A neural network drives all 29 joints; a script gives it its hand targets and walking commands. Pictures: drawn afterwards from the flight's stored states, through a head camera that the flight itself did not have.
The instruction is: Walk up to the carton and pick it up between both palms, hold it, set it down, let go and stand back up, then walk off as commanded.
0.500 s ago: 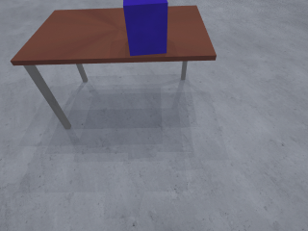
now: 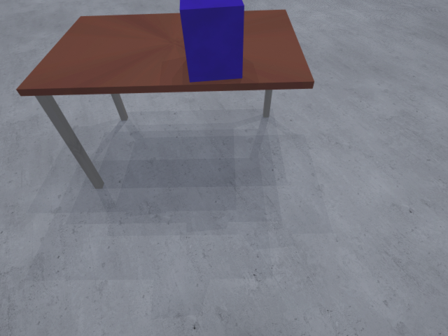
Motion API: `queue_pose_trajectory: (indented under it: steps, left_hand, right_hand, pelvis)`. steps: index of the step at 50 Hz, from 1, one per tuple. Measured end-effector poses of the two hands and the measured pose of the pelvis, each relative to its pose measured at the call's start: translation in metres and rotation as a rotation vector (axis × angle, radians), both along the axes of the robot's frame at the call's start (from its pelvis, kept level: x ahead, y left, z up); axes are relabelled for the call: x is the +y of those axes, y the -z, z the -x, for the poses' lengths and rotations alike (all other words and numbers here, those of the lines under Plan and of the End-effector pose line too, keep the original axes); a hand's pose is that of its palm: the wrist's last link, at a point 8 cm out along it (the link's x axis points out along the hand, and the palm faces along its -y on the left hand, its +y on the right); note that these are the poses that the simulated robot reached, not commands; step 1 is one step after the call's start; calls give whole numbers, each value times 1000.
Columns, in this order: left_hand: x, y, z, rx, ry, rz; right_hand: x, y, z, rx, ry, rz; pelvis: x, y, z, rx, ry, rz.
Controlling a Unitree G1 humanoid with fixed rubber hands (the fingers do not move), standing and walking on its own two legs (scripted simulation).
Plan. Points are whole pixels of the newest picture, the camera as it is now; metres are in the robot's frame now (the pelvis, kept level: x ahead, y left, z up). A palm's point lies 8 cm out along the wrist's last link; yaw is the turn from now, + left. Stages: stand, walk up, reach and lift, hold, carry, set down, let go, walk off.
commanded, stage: stand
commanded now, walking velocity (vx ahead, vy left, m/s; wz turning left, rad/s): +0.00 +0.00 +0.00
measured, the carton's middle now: (212, 34) +1.08 +0.06 +0.04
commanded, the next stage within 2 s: none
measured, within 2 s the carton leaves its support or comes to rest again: neither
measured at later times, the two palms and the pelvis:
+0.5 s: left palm out of the picture +0.08 +0.31 -0.11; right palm out of the picture +0.07 -0.29 -0.12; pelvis +0.00 +0.00 +0.00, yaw +0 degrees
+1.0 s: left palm out of the picture +0.08 +0.31 -0.11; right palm out of the picture +0.06 -0.29 -0.12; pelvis +0.00 +0.00 +0.00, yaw +0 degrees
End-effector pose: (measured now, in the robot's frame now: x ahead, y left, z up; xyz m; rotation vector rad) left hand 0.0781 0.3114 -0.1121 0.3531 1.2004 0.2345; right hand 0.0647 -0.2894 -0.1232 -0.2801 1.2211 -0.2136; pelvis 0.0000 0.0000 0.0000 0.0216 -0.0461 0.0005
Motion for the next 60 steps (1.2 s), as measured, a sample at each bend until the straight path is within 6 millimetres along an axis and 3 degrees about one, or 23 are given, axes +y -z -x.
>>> queue_pose_trajectory:
  steps: [60]
  left_hand:
    - [0, -1, 3, -1, -4, 0]
  right_hand:
    - [0, -1, 3, -6, 1, 0]
  pelvis:
    - [0, -1, 2, 1, 0, 0]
